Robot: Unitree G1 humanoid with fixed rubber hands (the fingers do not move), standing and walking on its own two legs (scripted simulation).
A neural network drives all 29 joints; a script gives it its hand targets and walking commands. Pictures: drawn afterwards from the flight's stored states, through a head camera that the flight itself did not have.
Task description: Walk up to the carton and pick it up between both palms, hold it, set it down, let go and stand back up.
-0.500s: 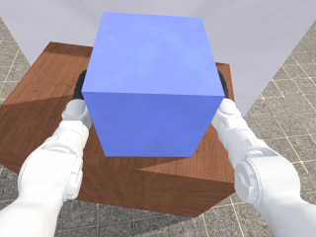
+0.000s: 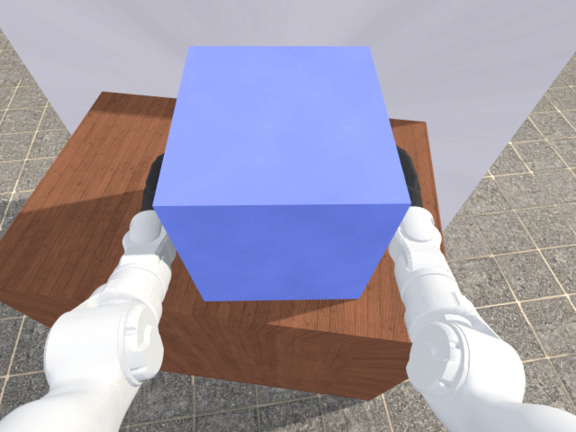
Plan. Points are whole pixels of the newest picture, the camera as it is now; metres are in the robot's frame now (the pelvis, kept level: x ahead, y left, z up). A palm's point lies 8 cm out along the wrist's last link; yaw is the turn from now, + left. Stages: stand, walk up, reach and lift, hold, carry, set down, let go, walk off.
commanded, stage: reach and lift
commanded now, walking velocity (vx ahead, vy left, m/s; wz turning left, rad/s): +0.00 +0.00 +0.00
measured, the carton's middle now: (281, 182) +0.49 +0.00 +0.03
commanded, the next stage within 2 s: none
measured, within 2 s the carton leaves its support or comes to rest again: leaves its support in 0.66 s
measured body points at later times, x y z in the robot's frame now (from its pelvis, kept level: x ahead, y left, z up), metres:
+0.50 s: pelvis +0.01 +0.00 +0.00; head +0.09 +0.01 +0.44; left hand +0.46 +0.18 +0.04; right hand +0.44 -0.18 +0.06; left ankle -0.01 +0.10 -0.74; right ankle +0.00 -0.11 -0.74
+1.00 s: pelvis -0.02 -0.01 +0.00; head +0.07 +0.02 +0.44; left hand +0.44 +0.18 +0.06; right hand +0.42 -0.18 +0.07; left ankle -0.01 +0.10 -0.74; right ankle +0.00 -0.11 -0.74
